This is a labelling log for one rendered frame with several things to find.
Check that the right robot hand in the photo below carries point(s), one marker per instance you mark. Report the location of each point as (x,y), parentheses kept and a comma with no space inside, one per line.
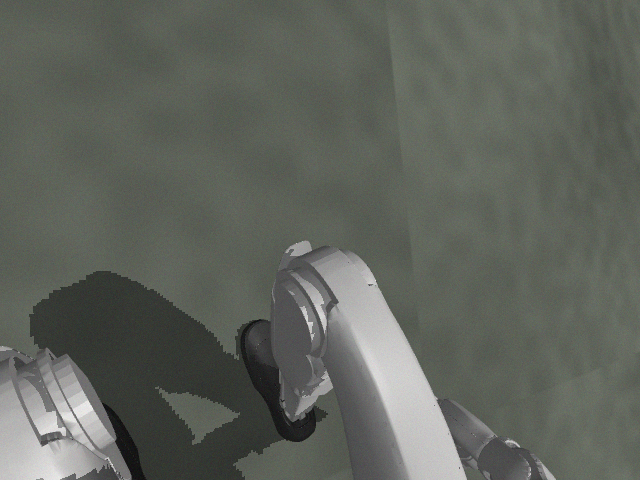
(468,432)

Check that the right robot arm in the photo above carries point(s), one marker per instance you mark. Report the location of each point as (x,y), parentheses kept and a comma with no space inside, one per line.
(503,459)

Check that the right robot foot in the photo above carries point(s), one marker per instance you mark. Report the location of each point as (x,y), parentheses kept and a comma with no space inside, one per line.
(264,373)

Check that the left robot foot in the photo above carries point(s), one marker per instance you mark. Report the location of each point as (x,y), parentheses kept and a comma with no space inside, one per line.
(126,445)

